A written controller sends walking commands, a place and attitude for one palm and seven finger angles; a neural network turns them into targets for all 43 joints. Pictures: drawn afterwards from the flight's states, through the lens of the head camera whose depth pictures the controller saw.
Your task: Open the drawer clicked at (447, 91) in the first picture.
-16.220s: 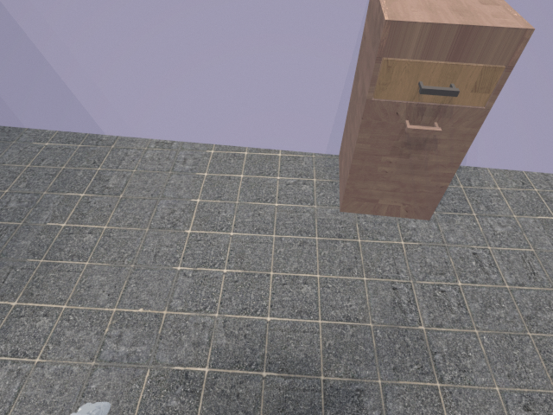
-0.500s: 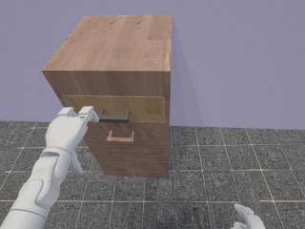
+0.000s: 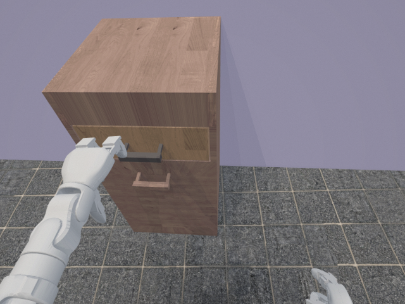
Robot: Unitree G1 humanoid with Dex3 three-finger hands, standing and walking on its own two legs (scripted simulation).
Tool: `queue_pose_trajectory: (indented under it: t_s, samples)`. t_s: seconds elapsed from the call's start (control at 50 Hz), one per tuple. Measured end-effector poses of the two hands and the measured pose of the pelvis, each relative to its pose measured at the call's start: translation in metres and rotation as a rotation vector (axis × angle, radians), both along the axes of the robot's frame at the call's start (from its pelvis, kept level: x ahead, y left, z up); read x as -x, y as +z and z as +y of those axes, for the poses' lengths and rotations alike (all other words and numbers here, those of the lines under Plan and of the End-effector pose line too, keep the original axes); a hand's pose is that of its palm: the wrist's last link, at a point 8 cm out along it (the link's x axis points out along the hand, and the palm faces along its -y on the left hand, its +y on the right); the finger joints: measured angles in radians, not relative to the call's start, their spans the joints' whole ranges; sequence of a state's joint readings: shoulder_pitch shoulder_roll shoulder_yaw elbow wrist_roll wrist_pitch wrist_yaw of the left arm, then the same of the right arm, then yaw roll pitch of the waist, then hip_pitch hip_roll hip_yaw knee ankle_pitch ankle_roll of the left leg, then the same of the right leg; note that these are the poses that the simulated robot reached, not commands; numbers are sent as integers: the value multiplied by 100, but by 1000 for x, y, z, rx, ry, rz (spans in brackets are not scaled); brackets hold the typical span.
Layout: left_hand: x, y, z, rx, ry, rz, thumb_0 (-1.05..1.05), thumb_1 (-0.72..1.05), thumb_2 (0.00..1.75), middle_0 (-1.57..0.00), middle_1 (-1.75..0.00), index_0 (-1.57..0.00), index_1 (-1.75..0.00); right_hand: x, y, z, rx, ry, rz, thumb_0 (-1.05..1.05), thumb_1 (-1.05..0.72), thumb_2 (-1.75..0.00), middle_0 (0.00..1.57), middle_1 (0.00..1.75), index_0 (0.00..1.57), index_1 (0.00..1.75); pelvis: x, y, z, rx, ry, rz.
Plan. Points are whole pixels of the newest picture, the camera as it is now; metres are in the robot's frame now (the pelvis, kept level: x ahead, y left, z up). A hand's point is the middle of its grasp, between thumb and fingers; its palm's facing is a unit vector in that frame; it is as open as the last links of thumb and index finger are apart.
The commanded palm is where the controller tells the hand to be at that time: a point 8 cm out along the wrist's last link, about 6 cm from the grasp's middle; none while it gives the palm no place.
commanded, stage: move the hooked fingers above the handle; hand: left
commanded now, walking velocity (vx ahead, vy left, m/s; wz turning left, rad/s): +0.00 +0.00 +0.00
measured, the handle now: (141, 151) +0.52 +0.24 -0.07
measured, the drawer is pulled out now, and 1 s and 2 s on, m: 0.00 0.00 0.00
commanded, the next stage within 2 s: none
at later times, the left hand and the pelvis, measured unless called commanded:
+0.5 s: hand (118, 164) +0.40 +0.25 +0.02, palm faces -0.05 -0.06 -1.00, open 13.8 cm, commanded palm +0.39 +0.25 +0.08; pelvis +0.02 +0.01 -0.01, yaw -1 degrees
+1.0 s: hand (125, 155) +0.45 +0.26 -0.01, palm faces -0.08 -0.05 -1.00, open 13.8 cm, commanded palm +0.45 +0.25 +0.05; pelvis +0.01 +0.02 -0.02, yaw -2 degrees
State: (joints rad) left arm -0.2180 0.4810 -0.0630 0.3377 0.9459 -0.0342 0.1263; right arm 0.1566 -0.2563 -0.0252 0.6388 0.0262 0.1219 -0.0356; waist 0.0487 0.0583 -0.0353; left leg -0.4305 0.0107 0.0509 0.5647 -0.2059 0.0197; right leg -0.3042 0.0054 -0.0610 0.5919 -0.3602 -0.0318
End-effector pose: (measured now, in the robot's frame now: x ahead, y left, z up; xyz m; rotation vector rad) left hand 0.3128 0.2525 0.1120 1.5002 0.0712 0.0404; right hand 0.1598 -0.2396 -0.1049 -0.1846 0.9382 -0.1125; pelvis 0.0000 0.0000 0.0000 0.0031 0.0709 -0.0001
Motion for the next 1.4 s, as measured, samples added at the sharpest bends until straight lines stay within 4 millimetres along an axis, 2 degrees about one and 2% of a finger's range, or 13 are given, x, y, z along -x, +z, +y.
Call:
queue_pose_trajectory:
  t_s: [0.28,0.38,0.62,0.78,0.96,1.12,1.18,1.4]
  samples:
    - [-47,-18,-4,-1,-20,15,0,-48,31,-32,-120,-32,-120,43,-18,-21,28,-110,147,1,-91,-89,20,30,20,30,-13,-6,2,-1,-21,71]
    - [-55,-24,-8,1,-29,11,0,-48,31,-32,-120,-32,-120,52,-22,-21,28,-136,181,1,-91,-89,20,30,20,30,-16,-8,5,0,-27,87]
    - [-85,-39,0,-14,-18,49,0,-48,31,-32,-120,-32,-120,64,-26,-16,43,-157,217,1,-91,-89,20,30,21,30,-16,-13,10,9,-20,126]
    - [-105,-49,-3,-7,-38,49,0,-48,31,-32,-120,-32,-120,84,-29,-15,56,-186,265,1,-91,-89,20,30,21,30,-15,-17,15,14,-29,163]
    - [-118,-61,6,-23,-20,55,0,-48,31,-32,-120,-32,-120,118,-33,-14,75,-227,350,1,-91,-89,20,30,21,30,-12,-22,20,24,-33,196]
    - [-138,-70,-2,-18,-46,52,0,-48,31,-32,-120,-32,-120,147,-35,-11,98,-253,413,1,-91,-89,20,30,21,30,-7,-28,25,34,-30,234]
    - [-139,-71,-3,-18,-46,28,0,-48,31,-34,-121,-34,-121,157,-37,-9,99,-255,434,1,-91,-89,20,30,21,30,-5,-31,26,37,-31,246]
    - [-138,-69,-8,-38,-2,40,0,-48,31,-33,-121,-35,-122,173,-39,0,81,-263,427,1,-91,-89,20,30,21,30,8,-32,27,42,-28,238]
